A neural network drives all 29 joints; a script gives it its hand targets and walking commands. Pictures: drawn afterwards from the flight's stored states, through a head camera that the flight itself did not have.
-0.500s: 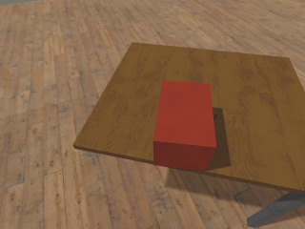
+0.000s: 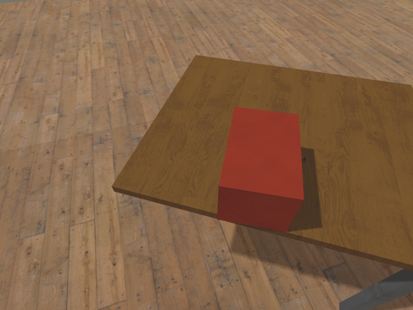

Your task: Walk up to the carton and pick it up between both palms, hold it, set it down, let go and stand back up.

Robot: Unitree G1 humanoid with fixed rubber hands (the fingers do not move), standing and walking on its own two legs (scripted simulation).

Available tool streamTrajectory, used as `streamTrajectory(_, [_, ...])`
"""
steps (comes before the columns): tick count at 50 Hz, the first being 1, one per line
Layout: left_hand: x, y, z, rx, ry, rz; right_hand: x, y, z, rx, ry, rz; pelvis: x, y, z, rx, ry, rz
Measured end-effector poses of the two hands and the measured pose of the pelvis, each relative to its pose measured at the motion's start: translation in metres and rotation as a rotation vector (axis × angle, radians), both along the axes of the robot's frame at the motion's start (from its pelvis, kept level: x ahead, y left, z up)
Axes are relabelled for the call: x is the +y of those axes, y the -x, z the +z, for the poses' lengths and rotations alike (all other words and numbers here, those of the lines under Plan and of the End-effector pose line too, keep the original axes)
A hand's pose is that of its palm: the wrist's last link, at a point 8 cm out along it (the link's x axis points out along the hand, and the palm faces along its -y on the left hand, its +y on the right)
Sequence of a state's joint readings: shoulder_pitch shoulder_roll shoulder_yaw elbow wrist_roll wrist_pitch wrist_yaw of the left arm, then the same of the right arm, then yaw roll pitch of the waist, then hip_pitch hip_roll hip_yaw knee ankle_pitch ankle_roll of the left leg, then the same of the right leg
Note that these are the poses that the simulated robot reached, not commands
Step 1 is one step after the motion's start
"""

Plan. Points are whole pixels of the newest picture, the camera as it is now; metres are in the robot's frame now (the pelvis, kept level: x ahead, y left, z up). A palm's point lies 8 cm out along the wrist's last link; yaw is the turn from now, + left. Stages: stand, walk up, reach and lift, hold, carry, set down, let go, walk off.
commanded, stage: walk up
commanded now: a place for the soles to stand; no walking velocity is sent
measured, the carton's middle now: (258, 165) +0.45 -0.11 -0.04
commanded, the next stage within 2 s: reach and lift in 0.02 s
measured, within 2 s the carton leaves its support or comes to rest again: neither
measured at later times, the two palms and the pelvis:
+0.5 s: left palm (114, 302) +0.16 +0.21 -0.08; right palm out of the picture +0.09 -0.29 -0.08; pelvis -0.06 -0.04 +0.00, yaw -9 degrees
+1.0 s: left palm (119, 287) +0.17 +0.19 -0.06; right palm out of the picture +0.11 -0.25 -0.05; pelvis -0.03 -0.02 +0.01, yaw -10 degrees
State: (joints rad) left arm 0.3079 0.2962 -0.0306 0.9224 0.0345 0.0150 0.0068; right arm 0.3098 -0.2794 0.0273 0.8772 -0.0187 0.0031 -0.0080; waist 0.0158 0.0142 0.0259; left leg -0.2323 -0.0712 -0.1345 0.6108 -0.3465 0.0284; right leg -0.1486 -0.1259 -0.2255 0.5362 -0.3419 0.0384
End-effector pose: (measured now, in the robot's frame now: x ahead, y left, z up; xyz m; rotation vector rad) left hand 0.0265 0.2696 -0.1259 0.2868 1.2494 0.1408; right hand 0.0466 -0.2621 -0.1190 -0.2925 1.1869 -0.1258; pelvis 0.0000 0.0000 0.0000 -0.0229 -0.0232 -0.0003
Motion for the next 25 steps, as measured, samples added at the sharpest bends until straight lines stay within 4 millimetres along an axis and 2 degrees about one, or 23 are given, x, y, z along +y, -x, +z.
streamTrajectory(2, [0.003,-0.001,-0.002,0.026,0.003,0.007,0.000,-0.004,0.000,-0.015,0.002,-0.012,0.001,0.002,-0.001,0.019,0.000,-0.008])
streamTrajectory(3, [0.006,-0.011,-0.004,0.048,-0.005,0.000,-0.002,-0.011,-0.003,-0.033,0.005,-0.027,0.001,0.006,-0.005,0.039,0.001,-0.021])
streamTrajectory(5, [0.010,-0.045,-0.006,0.052,-0.029,-0.028,-0.005,-0.035,-0.008,-0.094,-0.010,-0.034,-0.001,0.016,-0.015,0.063,-0.006,-0.059])
streamTrajectory(7, [0.006,-0.092,-0.001,-0.005,-0.053,-0.058,-0.007,-0.060,-0.008,-0.175,-0.031,-0.025,-0.002,0.027,-0.024,0.068,-0.005,-0.095])
streamTrajectory(10, [-0.018,-0.148,0.020,-0.133,-0.050,-0.109,-0.010,-0.078,0.002,-0.283,-0.061,-0.024,-0.005,0.038,-0.025,0.030,0.008,-0.128])
streamTrajectory(12, [-0.042,-0.164,0.035,-0.191,-0.024,-0.137,-0.017,-0.073,0.012,-0.317,-0.065,-0.035,-0.009,0.041,-0.018,-0.006,0.013,-0.143])
streamTrajectory(15, [-0.069,-0.160,0.044,-0.211,0.020,-0.145,-0.031,-0.053,0.025,-0.324,-0.045,-0.040,-0.018,0.043,-0.006,-0.036,0.002,-0.157])
streamTrajectory(17, [-0.077,-0.150,0.043,-0.205,0.036,-0.129,-0.039,-0.042,0.032,-0.326,-0.025,-0.034,-0.025,0.045,-0.002,-0.044,-0.010,-0.163])
streamTrajectory(21, [-0.074,-0.131,0.038,-0.204,0.038,-0.082,-0.042,-0.033,0.039,-0.353,0.000,-0.033,-0.037,0.050,-0.001,-0.048,-0.025,-0.165])
streamTrajectory(25, [-0.064,-0.129,0.042,-0.248,0.029,-0.063,-0.026,-0.042,0.041,-0.400,-0.020,-0.047,-0.044,0.056,-0.003,-0.050,-0.029,-0.157])
